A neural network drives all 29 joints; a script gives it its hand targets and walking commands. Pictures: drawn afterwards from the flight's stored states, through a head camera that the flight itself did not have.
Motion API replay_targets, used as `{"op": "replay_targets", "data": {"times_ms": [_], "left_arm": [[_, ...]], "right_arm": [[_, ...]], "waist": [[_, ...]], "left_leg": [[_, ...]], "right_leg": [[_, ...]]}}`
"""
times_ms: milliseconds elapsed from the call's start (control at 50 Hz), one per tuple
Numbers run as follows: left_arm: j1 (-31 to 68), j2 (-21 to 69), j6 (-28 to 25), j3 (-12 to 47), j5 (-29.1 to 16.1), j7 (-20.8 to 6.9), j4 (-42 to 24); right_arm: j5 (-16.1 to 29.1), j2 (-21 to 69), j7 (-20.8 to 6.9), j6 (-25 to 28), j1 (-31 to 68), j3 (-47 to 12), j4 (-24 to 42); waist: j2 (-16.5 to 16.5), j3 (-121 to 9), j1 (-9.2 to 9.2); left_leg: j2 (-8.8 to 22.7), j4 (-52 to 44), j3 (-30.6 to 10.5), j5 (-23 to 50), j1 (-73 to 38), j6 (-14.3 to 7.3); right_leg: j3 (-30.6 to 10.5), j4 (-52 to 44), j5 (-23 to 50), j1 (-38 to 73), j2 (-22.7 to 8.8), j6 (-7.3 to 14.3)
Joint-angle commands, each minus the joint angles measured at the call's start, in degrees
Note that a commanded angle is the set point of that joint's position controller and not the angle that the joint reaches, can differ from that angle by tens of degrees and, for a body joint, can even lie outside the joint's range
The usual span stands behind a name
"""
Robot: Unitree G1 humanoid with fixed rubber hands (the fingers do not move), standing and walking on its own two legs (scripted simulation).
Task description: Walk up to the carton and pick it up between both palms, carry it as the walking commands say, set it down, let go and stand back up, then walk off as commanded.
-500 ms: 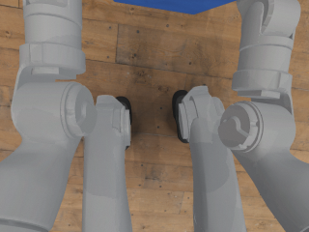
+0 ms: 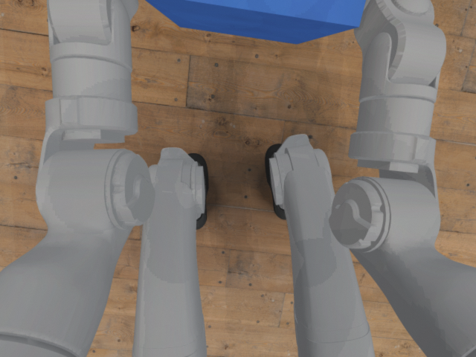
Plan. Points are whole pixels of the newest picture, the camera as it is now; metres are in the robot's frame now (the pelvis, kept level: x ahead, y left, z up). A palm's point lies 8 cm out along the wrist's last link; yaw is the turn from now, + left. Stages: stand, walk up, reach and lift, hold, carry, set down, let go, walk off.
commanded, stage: reach and lift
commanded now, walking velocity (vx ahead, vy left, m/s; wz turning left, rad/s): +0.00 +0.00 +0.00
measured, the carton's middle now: out of the picture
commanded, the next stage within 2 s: none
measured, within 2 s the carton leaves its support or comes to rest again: neither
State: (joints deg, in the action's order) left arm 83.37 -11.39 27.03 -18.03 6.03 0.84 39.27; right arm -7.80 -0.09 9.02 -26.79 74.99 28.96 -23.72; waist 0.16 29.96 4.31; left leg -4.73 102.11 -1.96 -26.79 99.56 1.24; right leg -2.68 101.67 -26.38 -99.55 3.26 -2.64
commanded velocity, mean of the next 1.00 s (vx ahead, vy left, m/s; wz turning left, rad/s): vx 0.00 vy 0.00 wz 0.00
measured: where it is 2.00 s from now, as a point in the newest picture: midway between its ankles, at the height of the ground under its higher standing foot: (239, 200)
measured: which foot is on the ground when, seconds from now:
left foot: down 0.00-1.00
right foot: down 0.00-1.00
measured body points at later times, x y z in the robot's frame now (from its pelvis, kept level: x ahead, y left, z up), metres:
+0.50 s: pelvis -0.01 +0.00 +0.05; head +0.31 -0.01 +0.35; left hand +0.56 +0.11 -0.03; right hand +0.51 -0.18 -0.03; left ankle +0.15 +0.11 -0.46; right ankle +0.15 -0.13 -0.46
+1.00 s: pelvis +0.00 +0.01 +0.11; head +0.29 +0.00 +0.44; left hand +0.54 +0.11 +0.04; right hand +0.50 -0.18 +0.04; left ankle +0.15 +0.11 -0.46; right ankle +0.15 -0.13 -0.46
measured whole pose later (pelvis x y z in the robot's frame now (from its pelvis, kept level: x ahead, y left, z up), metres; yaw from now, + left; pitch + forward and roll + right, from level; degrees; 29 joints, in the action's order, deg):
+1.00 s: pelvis +0.00 +0.01 +0.11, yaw +0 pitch +13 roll -1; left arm 69.7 -7.6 27.4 -16.3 6.3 1.9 36.0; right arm -7.4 1.4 8.7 -27.4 62.9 24.8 -23.6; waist 0.4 29.9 4.1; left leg -4.4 81.2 -2.9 -23.0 71.6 0.1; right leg -3.1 80.0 -22.4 -71.1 2.7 -2.7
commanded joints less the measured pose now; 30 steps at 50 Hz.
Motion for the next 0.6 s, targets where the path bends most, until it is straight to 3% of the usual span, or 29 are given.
{"op": "replay_targets", "data": {"times_ms": [0, 20, 40, 60, 80, 100, 140, 160, 180, 200, 220, 240, 280, 320, 340, 360, 380, 420, 440, 460, 480, 520, 540, 560, 580], "left_arm": [[33.61, 64.27, -1.81, 31.56, -10.71, -13.19, -7.87], [34.99, 63.98, -1.65, 31.46, -10.98, -13.22, -6.77], [33.37, 64.40, -1.41, 30.66, -10.61, -13.39, -6.06], [35.12, 64.16, -1.35, 30.29, -9.89, -13.66, -5.13], [33.09, 64.31, -1.41, 29.52, -9.88, -14.04, -5.70], [32.90, 63.60, -1.59, 30.43, -9.96, -14.07, -7.75], [33.95, 65.65, -1.94, 34.19, -11.83, -13.69, -11.12], [34.19, 63.82, -1.81, 32.04, -11.08, -13.81, -8.01], [33.50, 66.21, -2.04, 34.56, -12.31, -13.67, -11.91], [33.43, 65.20, -2.12, 35.21, -13.09, -13.48, -12.25], [34.29, 65.21, -2.25, 34.82, -12.96, -13.44, -11.38], [34.23, 65.12, -1.99, 33.88, -11.67, -13.37, -9.09], [33.01, 66.52, -1.58, 35.38, -12.49, -13.36, -10.64], [32.99, 66.52, -1.53, 33.18, -11.62, -13.57, -6.67], [31.36, 67.61, -1.64, 33.21, -11.56, -13.83, -6.10], [31.19, 67.07, -1.76, 32.91, -11.22, -13.76, -6.06], [31.35, 66.85, -1.66, 31.72, -10.53, -13.92, -4.62], [32.80, 68.53, -2.08, 32.95, -12.25, -13.86, -7.57], [33.34, 69.20, -2.14, 35.11, -13.19, -13.53, -9.80], [31.40, 68.10, -2.00, 33.80, -11.84, -13.46, -8.43], [32.45, 68.35, -1.92, 34.29, -12.01, -13.38, -8.29], [29.96, 69.03, -1.82, 32.99, -11.09, -13.35, -6.18], [30.93, 68.89, -1.71, 33.66, -11.73, -13.41, -8.28], [29.53, 68.82, -1.49, 33.84, -11.28, -13.36, -7.32], [28.28, 69.77, -1.83, 33.96, -11.50, -13.41, -8.03]], "right_arm": [[15.86, 60.51, -17.38, -0.50, 46.94, -46.57, 4.21], [15.15, 58.34, -17.62, -0.90, 45.53, -45.91, 0.85], [14.56, 59.84, -17.60, -1.23, 42.47, -44.70, -1.11], [12.95, 59.35, -17.82, -1.39, 41.27, -43.20, -3.42], [14.59, 61.74, -17.89, -1.72, 41.95, -44.90, -2.76], [15.01, 60.72, -18.07, -1.21, 42.99, -46.05, -0.08], [16.55, 61.74, -17.97, -0.48, 41.44, -47.08, 1.41], [15.14, 59.78, -17.45, -0.44, 42.81, -45.22, 1.28], [17.28, 61.78, -17.03, 0.04, 43.19, -48.49, 5.14], [17.34, 61.29, -16.82, 0.03, 42.60, -48.23, 5.06], [16.93, 60.37, -16.50, -0.14, 42.39, -48.17, 4.02], [14.68, 59.81, -16.90, -0.68, 39.88, -45.66, -1.23], [16.28, 60.16, -16.79, -0.33, 42.02, -47.30, 2.73], [14.00, 59.30, -17.04, -0.66, 40.09, -44.34, -2.32], [14.14, 61.43, -17.14, -0.44, 40.12, -44.39, -2.61], [14.29, 60.26, -17.55, 0.03, 38.84, -43.52, -2.51], [14.36, 60.15, -17.82, 0.16, 42.07, -44.43, -0.66], [14.77, 62.46, -17.53, -0.16, 41.28, -45.18, -0.28], [15.15, 61.16, -17.31, 0.16, 41.59, -46.17, 2.94], [14.27, 60.57, -17.61, -0.12, 39.76, -44.65, 0.09], [14.50, 59.74, -17.72, 0.12, 39.95, -44.83, 0.71], [14.85, 60.88, -18.01, -0.07, 42.30, -45.74, 1.20], [14.74, 60.50, -17.89, -0.26, 40.17, -46.48, 1.72], [14.31, 60.05, -18.08, 0.00, 41.02, -45.24, 2.15], [15.59, 61.44, -18.05, 0.14, 40.18, -46.82, 2.13]], "waist": [[0.66, -142.07, -2.15], [0.16, -140.19, -0.68], [0.49, -137.64, -0.85], [-0.12, -133.82, 0.30], [-0.14, -133.77, -2.80], [-0.80, -136.99, -1.95], [2.25, -142.49, -0.78], [1.39, -139.35, -0.02], [3.14, -144.72, -1.55], [2.02, -145.84, -0.10], [2.65, -143.60, -0.05], [1.08, -137.85, 1.85], [2.43, -138.09, 0.43], [2.97, -131.69, 2.62], [1.27, -132.19, 1.63], [3.37, -131.10, 1.49], [2.36, -131.88, 0.91], [1.97, -136.20, 1.08], [3.90, -139.11, 2.41], [2.63, -137.15, 2.09], [4.67, -137.17, 2.40], [2.27, -135.66, 0.86], [1.46, -136.81, 2.32], [3.03, -135.99, 3.02], [2.50, -136.63, -0.56]], "left_leg": [[-5.74, -10.89, 5.08, 12.42, -38.89, -0.66], [-5.47, -11.08, 4.77, 9.98, -36.61, -0.72], [-5.25, -12.22, 4.57, 8.01, -36.73, -0.73], [-4.79, -12.44, 4.23, 4.86, -33.69, -0.98], [-5.13, -14.02, 4.90, 6.29, -35.27, -1.07], [-5.32, -12.88, 4.75, 8.53, -36.87, -1.00], [-5.52, -12.55, 4.65, 13.10, -41.77, -0.25], [-5.37, -12.90, 3.98, 10.37, -39.28, -0.86], [-6.01, -13.32, 4.42, 14.83, -43.73, -0.44], [-5.86, -13.03, 3.90, 14.66, -43.47, -0.41], [-5.52, -13.22, 3.62, 12.29, -42.64, -0.72], [-5.06, -14.76, 3.22, 8.52, -40.89, -0.83], [-5.36, -16.41, 3.13, 9.68, -43.84, -0.64], [-4.94, -17.36, 3.21, 4.55, -40.37, -0.28], [-5.04, -19.03, 2.75, 5.35, -42.27, -0.69], [-4.76, -18.76, 2.53, 4.59, -42.70, -0.37], [-4.90, -18.98, 2.87, 4.20, -42.56, -0.73], [-4.93, -20.05, 2.83, 6.44, -45.67, -0.35], [-4.74, -20.21, 2.15, 9.28, -49.64, 0.08], [-4.94, -20.13, 1.92, 9.27, -49.29, 0.00], [-4.84, -20.19, 1.86, 8.50, -49.48, -0.09], [-4.71, -22.15, 1.79, 6.24, -49.53, -0.47], [-4.72, -21.95, 2.01, 7.44, -49.45, -0.38], [-4.91, -22.90, 1.46, 6.02, -50.41, -0.38], [-5.28, -23.29, 1.77, 8.41, -51.44, -0.35]], "right_leg": [[6.65, -10.91, 15.10, 43.80, 5.86, -0.84], [6.62, -11.37, 12.74, 43.37, 5.79, -0.67], [6.65, -11.88, 10.57, 42.60, 5.71, -0.27], [6.47, -13.00, 7.49, 40.20, 5.57, -0.26], [5.95, -13.99, 8.60, 43.53, 5.41, -0.53], [6.13, -13.52, 11.23, 44.15, 5.87, -0.86], [5.85, -14.18, 15.14, 45.84, 6.08, -0.49], [5.85, -13.64, 12.59, 44.34, 5.71, -0.73], [5.30, -14.51, 16.61, 48.43, 5.91, -0.74], [4.94, -14.70, 17.28, 49.81, 6.05, -0.55], [4.41, -14.92, 14.44, 48.78, 5.60, -0.41], [6.03, -15.50, 10.78, 45.18, 5.85, -0.20], [5.70, -16.72, 12.06, 47.59, 5.91, -0.21], [5.37, -18.05, 7.94, 44.94, 5.66, 0.33], [6.38, -18.72, 7.78, 45.04, 5.70, -0.06], [5.85, -18.84, 6.69, 43.98, 5.63, 0.67], [6.12, -19.13, 6.29, 44.37, 5.67, 0.20], [6.04, -20.07, 7.95, 48.64, 5.89, 0.36], [5.85, -19.47, 11.53, 49.50, 5.92, 0.45], [6.37, -19.73, 10.09, 46.85, 6.15, 0.29], [5.85, -20.03, 9.61, 46.73, 5.69, 0.84], [5.71, -22.26, 7.31, 47.99, 5.79, 0.55], [5.57, -22.68, 8.73, 50.16, 5.90, 0.54], [6.23, -22.38, 7.97, 48.23, 5.93, 0.40], [5.81, -23.12, 9.29, 50.65, 5.79, 0.23]]}}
